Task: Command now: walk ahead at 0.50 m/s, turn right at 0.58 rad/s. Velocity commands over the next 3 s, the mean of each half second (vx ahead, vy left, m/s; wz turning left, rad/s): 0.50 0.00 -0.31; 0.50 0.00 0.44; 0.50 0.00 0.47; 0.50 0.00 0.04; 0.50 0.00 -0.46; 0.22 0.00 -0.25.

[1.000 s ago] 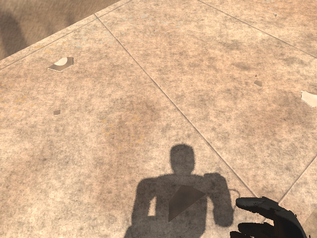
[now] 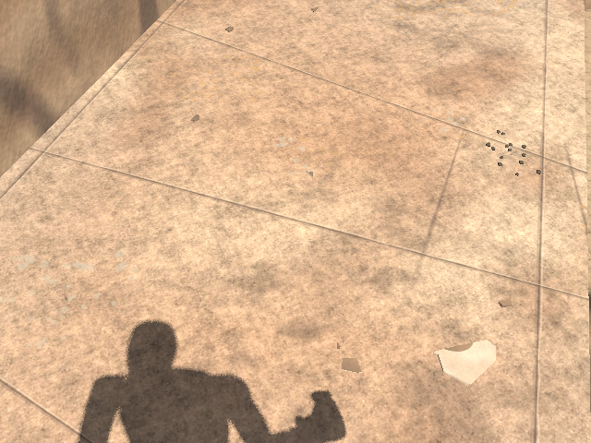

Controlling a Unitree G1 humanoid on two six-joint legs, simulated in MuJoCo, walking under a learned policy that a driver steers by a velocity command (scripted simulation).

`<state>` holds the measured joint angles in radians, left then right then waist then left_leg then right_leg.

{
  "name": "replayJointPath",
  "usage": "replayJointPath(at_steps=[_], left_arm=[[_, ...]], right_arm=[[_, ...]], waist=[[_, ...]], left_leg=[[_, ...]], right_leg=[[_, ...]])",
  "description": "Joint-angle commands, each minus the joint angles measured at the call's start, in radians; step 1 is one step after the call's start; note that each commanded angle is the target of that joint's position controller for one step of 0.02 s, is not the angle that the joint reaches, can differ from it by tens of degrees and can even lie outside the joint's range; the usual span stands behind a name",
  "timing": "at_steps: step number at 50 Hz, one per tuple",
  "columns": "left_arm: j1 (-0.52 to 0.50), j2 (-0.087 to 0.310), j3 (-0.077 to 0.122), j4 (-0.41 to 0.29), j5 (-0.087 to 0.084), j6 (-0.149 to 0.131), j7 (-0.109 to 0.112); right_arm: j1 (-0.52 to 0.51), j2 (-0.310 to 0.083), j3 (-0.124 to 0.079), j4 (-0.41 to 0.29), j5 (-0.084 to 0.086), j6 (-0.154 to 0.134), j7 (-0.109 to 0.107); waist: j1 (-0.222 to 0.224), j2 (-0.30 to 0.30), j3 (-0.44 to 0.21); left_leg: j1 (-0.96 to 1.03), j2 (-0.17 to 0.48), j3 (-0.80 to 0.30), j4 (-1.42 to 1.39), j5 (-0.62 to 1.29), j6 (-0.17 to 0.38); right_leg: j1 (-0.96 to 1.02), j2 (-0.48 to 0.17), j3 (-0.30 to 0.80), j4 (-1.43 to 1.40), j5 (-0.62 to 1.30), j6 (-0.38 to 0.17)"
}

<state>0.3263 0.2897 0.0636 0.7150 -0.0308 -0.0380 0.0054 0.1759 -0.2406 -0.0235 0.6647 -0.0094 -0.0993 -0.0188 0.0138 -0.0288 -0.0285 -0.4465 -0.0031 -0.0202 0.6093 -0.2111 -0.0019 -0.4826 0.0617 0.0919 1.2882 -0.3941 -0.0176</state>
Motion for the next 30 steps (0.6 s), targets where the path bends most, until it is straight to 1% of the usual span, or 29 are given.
replayJointPath(at_steps=[1, 2, 3, 4, 6, 8, 10, 11, 12, 13, 14, 15, 16, 17, 18, 19, 20, 21, 22, 23, 24, 25, 26, 27, 28, 30], left_arm=[[-0.083, 0.06, 0.019, -0.133, 0.01, -0.007, -0.004], [-0.076, 0.046, 0.017, -0.137, 0.005, 0.0, -0.006], [-0.083, 0.032, 0.013, -0.143, 0.005, 0.006, -0.007], [-0.106, 0.024, 0.01, -0.153, 0.008, 0.01, -0.008], [-0.148, 0.012, 0.002, -0.166, 0.013, 0.013, -0.012], [-0.187, 0.006, -0.004, -0.169, 0.012, 0.012, -0.021], [-0.245, 0.008, -0.005, -0.178, 0.009, 0.009, -0.03], [-0.274, 0.011, -0.005, -0.185, 0.007, 0.009, -0.035], [-0.302, 0.0, -0.009, -0.193, 0.006, 0.006, -0.039], [-0.327, -0.006, -0.012, -0.202, 0.004, 0.003, -0.043], [-0.346, -0.003, -0.011, -0.212, 0.003, 0.0, -0.047], [-0.354, 0.007, -0.007, -0.218, 0.004, -0.005, -0.05], [-0.337, 0.022, 0.0, -0.217, 0.008, -0.011, -0.051], [-0.26, 0.045, 0.016, -0.195, 0.015, -0.017, -0.048], [-0.113, 0.095, 0.043, -0.146, 0.021, -0.018, -0.039], [0.075, 0.176, 0.07, -0.117, 0.035, -0.013, -0.022], [0.109, 0.272, 0.077, -0.117, 0.048, -0.013, -0.012], [0.149, 0.19, 0.063, -0.107, 0.045, -0.019, -0.014], [0.094, 0.146, 0.046, -0.095, 0.037, -0.024, -0.015], [0.023, 0.1, 0.031, -0.093, 0.029, -0.027, -0.018], [-0.04, 0.065, 0.022, -0.092, 0.03, -0.031, -0.022], [-0.079, 0.039, 0.016, -0.091, 0.035, -0.041, -0.024], [-0.101, 0.031, 0.017, -0.084, 0.038, -0.052, -0.024], [-0.11, 0.037, 0.021, -0.073, 0.038, -0.063, -0.023], [-0.111, 0.043, 0.026, -0.062, 0.041, -0.07, -0.019], [-0.1, 0.056, 0.033, -0.037, 0.047, -0.074, -0.008]], right_arm=[[0.067, -0.116, -0.044, -0.025, -0.012, -0.002, -0.003], [0.058, -0.102, -0.044, -0.011, -0.006, -0.004, 0.0], [0.062, -0.103, -0.047, 0.004, 0.0, -0.006, 0.002], [0.071, -0.117, -0.053, 0.02, 0.002, -0.007, 0.002], [0.089, -0.15, -0.068, 0.047, -0.001, -0.007, -0.001], [0.092, -0.175, -0.077, 0.065, 0.001, -0.003, -0.002], [0.102, -0.193, -0.083, 0.082, 0.01, 0.001, -0.001], [0.112, -0.202, -0.085, 0.09, 0.015, 0.004, 0.0], [0.135, -0.203, -0.085, 0.104, 0.022, 0.006, 0.004], [0.158, -0.205, -0.084, 0.119, 0.03, 0.01, 0.009], [0.173, -0.213, -0.085, 0.132, 0.037, 0.015, 0.014], [0.18, -0.225, -0.087, 0.143, 0.045, 0.021, 0.018], [0.178, -0.241, -0.089, 0.152, 0.051, 0.027, 0.02], [0.167, -0.251, -0.088, 0.159, 0.058, 0.032, 0.02], [0.18, -0.23, -0.078, 0.169, 0.056, 0.031, 0.021], [0.168, -0.178, -0.053, 0.147, 0.03, 0.022, 0.023], [0.237, -0.062, -0.016, 0.108, 0.019, -0.001, 0.029], [0.183, -0.165, -0.044, 0.125, 0.049, -0.017, 0.03], [0.118, -0.189, -0.056, 0.097, 0.067, -0.017, 0.03], [0.079, -0.177, -0.054, 0.092, 0.053, -0.011, 0.025], [0.065, -0.169, -0.058, 0.093, 0.036, -0.001, 0.022], [0.092, -0.157, -0.061, 0.101, 0.035, 0.017, 0.022], [0.117, -0.13, -0.058, 0.108, 0.04, 0.033, 0.022], [0.119, -0.103, -0.054, 0.106, 0.041, 0.045, 0.021], [0.106, -0.092, -0.053, 0.1, 0.039, 0.053, 0.02], [0.065, -0.082, -0.052, 0.085, 0.033, 0.058, 0.021]], waist=[[-0.04, 0.118, 0.006], [-0.027, 0.141, 0.014], [-0.023, 0.144, 0.019], [-0.024, 0.132, 0.024], [-0.031, 0.1, 0.019], [-0.044, 0.095, 0.014], [-0.065, 0.098, 0.027], [-0.077, 0.1, 0.035], [-0.09, 0.096, 0.042], [-0.097, 0.095, 0.057], [-0.097, 0.097, 0.073], [-0.09, 0.103, 0.084], [-0.069, 0.113, 0.08], [-0.013, 0.114, 0.041], [0.057, 0.097, -0.048], [0.142, 0.027, -0.193], [0.086, -0.228, -0.313], [0.145, -0.136, -0.353], [0.121, -0.126, -0.21], [0.085, -0.086, -0.137], [0.047, -0.08, -0.078], [0.008, -0.091, -0.049], [-0.017, -0.086, -0.036], [-0.031, -0.07, -0.018], [-0.035, -0.053, 0.004], [-0.034, -0.03, 0.031]], left_leg=[[0.292, 0.273, -0.349, -0.338, -0.064, 0.173], [0.258, 0.255, -0.288, -0.36, -0.02, 0.171], [0.25, 0.251, -0.236, -0.378, 0.032, 0.178], [0.253, 0.257, -0.196, -0.393, 0.087, 0.187], [0.279, 0.28, -0.138, -0.406, 0.166, 0.201], [0.298, 0.277, -0.067, -0.413, 0.196, 0.192], [0.318, 0.269, -0.004, -0.413, 0.206, 0.173], [0.332, 0.267, 0.022, -0.412, 0.202, 0.163], [0.328, 0.264, 0.032, -0.411, 0.19, 0.159], [0.331, 0.267, 0.031, -0.411, 0.18, 0.16], [0.348, 0.276, 0.023, -0.405, 0.189, 0.162], [0.367, 0.286, 0.013, -0.385, 0.232, 0.164], [0.38, 0.288, 0.009, -0.34, 0.336, 0.161], [0.375, 0.267, 0.032, -0.242, 0.5, 0.145], [0.317, 0.219, 0.073, -0.063, 0.615, 0.119], [0.095, 0.17, 0.102, 0.241, 0.37, 0.07], [-0.273, 0.004, 0.06, 0.603, -0.345, 0.005], [-0.349, 0.017, -0.101, 0.732, -0.363, 0.006], [-0.416, 0.062, -0.083, 0.747, -0.287, 0.011], [-0.389, 0.104, -0.062, 0.696, -0.205, 0.01], [-0.346, 0.126, -0.06, 0.648, -0.148, 0.006], [-0.28, 0.143, -0.073, 0.621, -0.104, 0.003], [-0.241, 0.143, -0.075, 0.607, -0.075, -0.001], [-0.236, 0.143, -0.077, 0.588, -0.055, -0.008], [-0.249, 0.142, -0.086, 0.563, -0.026, -0.014], [-0.288, 0.137, -0.1, 0.481, 0.059, -0.021]], right_leg=[[-0.325, -0.135, 0.031, 0.052, 0.101, 0.004], [-0.296, -0.143, 0.017, 0.015, 0.094, 0.007], [-0.29, -0.147, 0.004, -0.022, 0.099, 0.012], [-0.296, -0.153, 0.0, -0.072, 0.116, 0.017], [-0.296, -0.168, -0.001, -0.189, 0.176, 0.023], [-0.261, -0.171, -0.019, -0.315, 0.265, 0.02], [-0.223, -0.161, -0.046, -0.435, 0.337, 0.013], [-0.205, -0.154, -0.062, -0.484, 0.354, 0.008], [-0.166, -0.144, -0.072, -0.536, 0.347, 0.0], [-0.137, -0.132, -0.083, -0.578, 0.327, -0.01], [-0.12, -0.12, -0.096, -0.617, 0.29, -0.023], [-0.098, -0.106, -0.114, -0.656, 0.245, -0.038], [-0.044, -0.085, -0.136, -0.702, 0.21, -0.055], [0.093, -0.05, -0.167, -0.778, 0.239, -0.075], [0.328, -0.026, -0.176, -0.804, 0.286, -0.101], [0.651, -0.211, 0.028, -0.761, 0.351, -0.162], [0.9, -0.497, 0.502, -0.867, 0.305, -0.318], [0.863, -0.495, 0.576, -0.926, 0.241, -0.329], [0.764, -0.456, 0.395, -0.929, 0.278, -0.285], [0.634, -0.402, 0.275, -0.951, 0.315, -0.249], [0.516, -0.365, 0.195, -0.99, 0.335, -0.226], [0.425, -0.342, 0.135, -1.035, 0.35, -0.211], [0.373, -0.339, 0.098, -1.077, 0.345, -0.209], [0.341, -0.345, 0.063, -1.109, 0.369, -0.211], [0.326, -0.346, 0.025, -1.131, 0.396, -0.211], [0.335, -0.341, -0.051, -1.146, 0.437, -0.199]])
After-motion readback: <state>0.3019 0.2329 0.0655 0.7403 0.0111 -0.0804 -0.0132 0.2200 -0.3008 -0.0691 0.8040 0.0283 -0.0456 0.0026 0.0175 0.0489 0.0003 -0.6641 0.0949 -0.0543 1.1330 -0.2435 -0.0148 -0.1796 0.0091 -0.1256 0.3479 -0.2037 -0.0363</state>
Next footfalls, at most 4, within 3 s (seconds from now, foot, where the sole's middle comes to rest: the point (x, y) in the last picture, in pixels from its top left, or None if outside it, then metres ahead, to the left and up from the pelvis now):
0.38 right None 0.31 -0.19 -0.76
0.88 left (275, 392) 0.62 0.07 -0.76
1.38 right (329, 286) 0.92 -0.07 -0.76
1.88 left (209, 241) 1.07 0.27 -0.76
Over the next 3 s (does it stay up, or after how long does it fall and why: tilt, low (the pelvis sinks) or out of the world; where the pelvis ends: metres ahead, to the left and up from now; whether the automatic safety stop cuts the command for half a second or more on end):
stays up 1.49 0.23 0.01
